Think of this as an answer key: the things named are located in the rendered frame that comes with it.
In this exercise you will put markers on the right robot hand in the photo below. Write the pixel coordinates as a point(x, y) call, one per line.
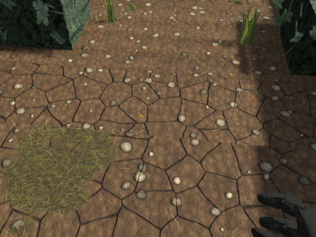
point(304, 226)

